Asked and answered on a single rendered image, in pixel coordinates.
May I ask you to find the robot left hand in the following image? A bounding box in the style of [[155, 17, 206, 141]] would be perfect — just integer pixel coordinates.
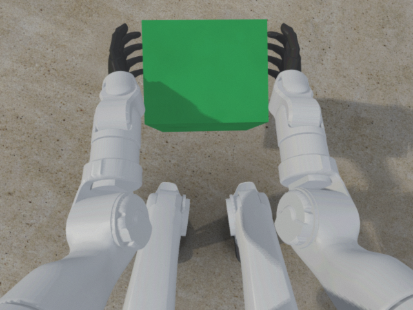
[[108, 23, 143, 78]]

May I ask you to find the left robot thigh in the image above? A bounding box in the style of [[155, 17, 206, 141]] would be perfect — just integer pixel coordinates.
[[122, 189, 190, 310]]

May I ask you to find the carton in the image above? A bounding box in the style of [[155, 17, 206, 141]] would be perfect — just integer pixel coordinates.
[[141, 19, 268, 132]]

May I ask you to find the robot right upper arm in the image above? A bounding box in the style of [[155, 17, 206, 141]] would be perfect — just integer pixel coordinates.
[[274, 187, 413, 310]]

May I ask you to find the robot right forearm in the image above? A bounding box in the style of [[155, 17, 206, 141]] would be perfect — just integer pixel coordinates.
[[268, 70, 353, 201]]

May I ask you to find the robot left forearm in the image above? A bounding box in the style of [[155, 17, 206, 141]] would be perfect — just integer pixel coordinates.
[[66, 71, 145, 242]]

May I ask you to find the robot left upper arm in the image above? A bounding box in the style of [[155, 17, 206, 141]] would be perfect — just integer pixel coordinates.
[[0, 192, 152, 310]]

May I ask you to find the robot right hand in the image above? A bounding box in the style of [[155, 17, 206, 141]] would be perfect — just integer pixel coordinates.
[[267, 23, 301, 79]]

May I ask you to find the robot right foot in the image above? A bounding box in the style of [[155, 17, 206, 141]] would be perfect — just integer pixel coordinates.
[[233, 236, 241, 263]]

